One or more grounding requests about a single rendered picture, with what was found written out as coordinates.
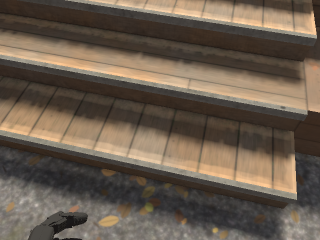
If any left robot hand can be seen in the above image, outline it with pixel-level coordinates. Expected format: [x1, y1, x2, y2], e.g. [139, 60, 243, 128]
[28, 211, 88, 240]

